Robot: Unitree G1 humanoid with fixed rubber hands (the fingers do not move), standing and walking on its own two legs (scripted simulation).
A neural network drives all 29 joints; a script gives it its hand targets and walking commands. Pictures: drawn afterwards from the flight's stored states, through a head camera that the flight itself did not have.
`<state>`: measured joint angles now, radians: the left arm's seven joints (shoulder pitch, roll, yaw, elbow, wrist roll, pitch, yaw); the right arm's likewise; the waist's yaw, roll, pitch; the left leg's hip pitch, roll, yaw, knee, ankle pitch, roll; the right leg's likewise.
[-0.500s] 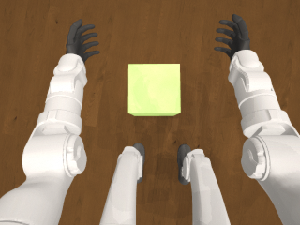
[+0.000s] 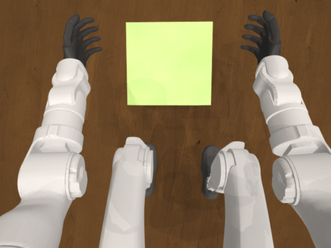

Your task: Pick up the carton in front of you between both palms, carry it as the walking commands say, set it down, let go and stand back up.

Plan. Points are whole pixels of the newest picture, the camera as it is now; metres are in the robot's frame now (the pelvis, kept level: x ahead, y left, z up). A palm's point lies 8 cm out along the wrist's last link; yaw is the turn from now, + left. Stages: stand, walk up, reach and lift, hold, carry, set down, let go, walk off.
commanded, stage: reach and lift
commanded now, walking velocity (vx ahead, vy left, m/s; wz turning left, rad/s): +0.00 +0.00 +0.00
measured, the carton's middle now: (169, 72) +0.49 +0.05 -0.35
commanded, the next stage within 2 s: none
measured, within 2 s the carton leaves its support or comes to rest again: leaves its support in 1.28 s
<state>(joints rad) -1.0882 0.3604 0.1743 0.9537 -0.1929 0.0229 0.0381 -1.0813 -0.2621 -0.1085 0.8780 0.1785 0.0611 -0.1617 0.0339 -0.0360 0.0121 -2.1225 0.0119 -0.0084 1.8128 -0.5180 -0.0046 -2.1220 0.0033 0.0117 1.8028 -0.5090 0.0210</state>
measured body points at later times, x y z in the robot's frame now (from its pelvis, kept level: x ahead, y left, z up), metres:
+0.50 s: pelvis -0.02 +0.00 -0.11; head +0.35 +0.03 +0.14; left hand +0.49 +0.23 -0.31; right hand +0.53 -0.15 -0.29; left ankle +0.10 +0.12 -0.44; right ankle +0.10 -0.12 -0.44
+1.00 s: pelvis -0.02 +0.00 -0.10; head +0.34 +0.02 +0.16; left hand +0.50 +0.20 -0.29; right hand +0.53 -0.10 -0.29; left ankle +0.10 +0.12 -0.44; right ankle +0.10 -0.12 -0.44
